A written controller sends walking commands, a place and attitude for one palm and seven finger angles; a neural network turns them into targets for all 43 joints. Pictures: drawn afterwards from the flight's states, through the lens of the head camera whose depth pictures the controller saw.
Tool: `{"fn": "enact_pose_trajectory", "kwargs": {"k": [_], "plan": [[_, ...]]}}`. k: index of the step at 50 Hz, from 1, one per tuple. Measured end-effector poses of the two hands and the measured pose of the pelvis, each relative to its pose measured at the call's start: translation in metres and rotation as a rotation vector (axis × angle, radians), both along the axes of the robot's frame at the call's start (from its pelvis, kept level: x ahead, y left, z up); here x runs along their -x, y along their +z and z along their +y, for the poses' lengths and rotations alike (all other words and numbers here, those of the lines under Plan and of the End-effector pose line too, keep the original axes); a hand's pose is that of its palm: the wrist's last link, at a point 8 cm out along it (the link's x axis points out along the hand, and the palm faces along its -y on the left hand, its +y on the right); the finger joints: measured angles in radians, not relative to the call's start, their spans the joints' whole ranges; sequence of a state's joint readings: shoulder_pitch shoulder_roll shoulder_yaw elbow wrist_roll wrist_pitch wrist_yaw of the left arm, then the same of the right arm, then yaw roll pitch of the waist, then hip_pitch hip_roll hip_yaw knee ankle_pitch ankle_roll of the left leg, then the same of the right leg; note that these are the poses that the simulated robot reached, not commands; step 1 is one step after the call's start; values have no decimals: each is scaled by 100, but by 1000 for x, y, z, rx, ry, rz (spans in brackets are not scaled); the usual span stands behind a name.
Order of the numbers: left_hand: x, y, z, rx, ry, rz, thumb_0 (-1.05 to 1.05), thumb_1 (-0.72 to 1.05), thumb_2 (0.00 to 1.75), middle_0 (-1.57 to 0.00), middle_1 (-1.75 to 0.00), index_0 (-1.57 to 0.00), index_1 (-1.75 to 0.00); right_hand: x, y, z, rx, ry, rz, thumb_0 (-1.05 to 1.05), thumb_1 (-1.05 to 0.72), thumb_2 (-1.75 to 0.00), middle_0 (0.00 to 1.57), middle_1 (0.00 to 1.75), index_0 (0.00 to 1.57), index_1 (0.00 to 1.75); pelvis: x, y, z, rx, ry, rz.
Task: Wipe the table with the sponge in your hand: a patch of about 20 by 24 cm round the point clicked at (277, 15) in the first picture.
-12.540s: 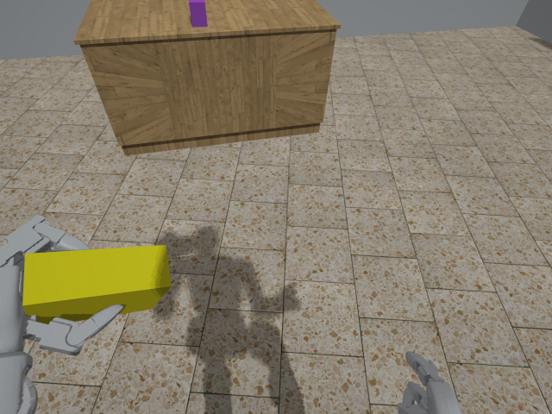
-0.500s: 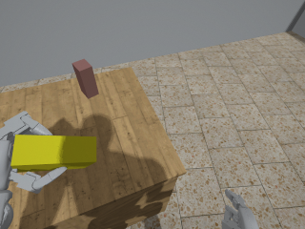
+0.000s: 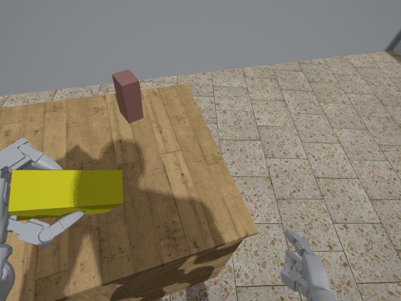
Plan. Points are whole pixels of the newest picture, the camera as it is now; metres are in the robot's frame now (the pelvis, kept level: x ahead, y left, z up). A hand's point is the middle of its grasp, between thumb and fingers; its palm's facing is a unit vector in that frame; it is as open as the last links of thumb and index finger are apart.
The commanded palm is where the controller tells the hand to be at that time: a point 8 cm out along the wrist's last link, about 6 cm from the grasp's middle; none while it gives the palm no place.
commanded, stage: look again from close up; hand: left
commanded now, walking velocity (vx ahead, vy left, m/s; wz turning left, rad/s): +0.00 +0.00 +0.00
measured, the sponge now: (85, 194) +0.24 +0.21 +0.13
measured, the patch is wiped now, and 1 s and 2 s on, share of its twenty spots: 0.00 0.00 0.00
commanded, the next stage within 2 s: shuffle to correct the standing spot in 0.26 s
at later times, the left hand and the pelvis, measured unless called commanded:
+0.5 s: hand (44, 201) +0.21 +0.25 +0.15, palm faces +0.35 -0.85 -0.40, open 9.4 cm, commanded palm +0.15 +0.28 +0.17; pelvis -0.01 +0.00 +0.00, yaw +0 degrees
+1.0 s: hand (100, 208) +0.20 +0.17 +0.16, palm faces +0.31 -0.86 -0.41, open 9.4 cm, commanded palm +0.15 +0.21 +0.17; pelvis -0.02 -0.07 +0.00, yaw -1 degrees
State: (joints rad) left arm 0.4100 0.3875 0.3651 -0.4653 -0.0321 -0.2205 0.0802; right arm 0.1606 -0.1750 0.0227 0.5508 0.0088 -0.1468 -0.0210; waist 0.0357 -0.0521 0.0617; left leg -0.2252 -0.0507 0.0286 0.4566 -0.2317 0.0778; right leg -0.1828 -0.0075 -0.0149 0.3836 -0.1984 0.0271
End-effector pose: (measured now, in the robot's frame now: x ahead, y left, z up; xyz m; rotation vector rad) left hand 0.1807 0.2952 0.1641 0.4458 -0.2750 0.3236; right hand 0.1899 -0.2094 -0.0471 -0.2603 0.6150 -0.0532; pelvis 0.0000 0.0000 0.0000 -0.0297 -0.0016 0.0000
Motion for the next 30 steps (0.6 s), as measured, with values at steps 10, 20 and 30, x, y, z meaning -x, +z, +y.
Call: {"fn": "enact_pose_trajectory", "kwargs": {"k": [10, 20, 30], "plan": [[9, 1, 3, 4, 10, -6, -1, -44, 103, -80, -138, -80, -138, 19, -9, 0, 9, -10, 56, 1, -90, -90, 20, 30, 20, 30, 6, 0, 4, 2, 5, -7], [10, 1, -1, -13, -6, 13, -1, -44, 103, -80, -138, -80, -138, 40, -16, -7, -2, -49, 88, 1, -90, -90, 21, 30, 20, 30, 11, 0, 3, 2, 2, -9], [10, 3, -12, -12, -7, 6, -1, -44, 103, -80, -138, -80, -138, 45, -15, -20, -13, -66, 82, 1, -90, -90, 20, 30, 20, 30, 15, 0, -9, -8, -9, -11]]}}
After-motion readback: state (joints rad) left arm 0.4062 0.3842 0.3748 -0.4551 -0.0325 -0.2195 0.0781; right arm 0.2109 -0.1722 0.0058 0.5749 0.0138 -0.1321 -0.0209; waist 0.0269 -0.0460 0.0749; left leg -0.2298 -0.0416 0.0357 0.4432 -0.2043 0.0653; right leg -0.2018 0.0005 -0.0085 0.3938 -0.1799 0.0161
